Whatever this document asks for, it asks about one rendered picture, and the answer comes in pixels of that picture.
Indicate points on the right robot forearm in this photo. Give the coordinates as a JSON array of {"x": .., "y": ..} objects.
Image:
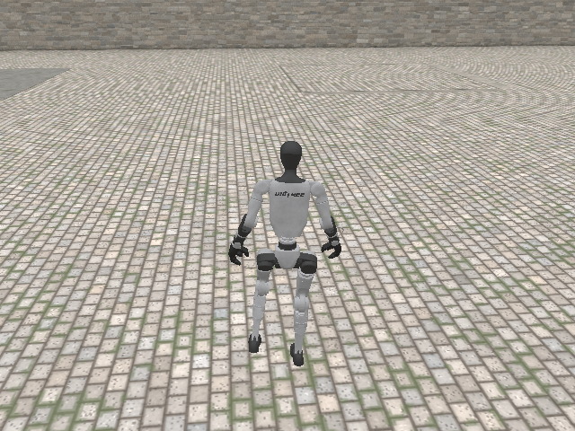
[{"x": 332, "y": 234}]

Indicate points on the left robot upper arm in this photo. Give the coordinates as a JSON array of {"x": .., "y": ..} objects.
[{"x": 260, "y": 188}]

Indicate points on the left robot forearm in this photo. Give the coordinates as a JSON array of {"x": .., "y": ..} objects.
[{"x": 241, "y": 234}]

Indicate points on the right robot upper arm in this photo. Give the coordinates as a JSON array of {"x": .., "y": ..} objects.
[{"x": 317, "y": 189}]

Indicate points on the robot right hand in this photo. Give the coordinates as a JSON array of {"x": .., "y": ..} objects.
[{"x": 327, "y": 246}]

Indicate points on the robot right thigh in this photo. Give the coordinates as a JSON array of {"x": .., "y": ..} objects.
[{"x": 305, "y": 275}]

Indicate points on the robot left hand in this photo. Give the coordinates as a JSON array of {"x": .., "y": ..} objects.
[{"x": 239, "y": 252}]

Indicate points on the robot left foot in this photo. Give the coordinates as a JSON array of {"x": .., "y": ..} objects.
[{"x": 254, "y": 345}]

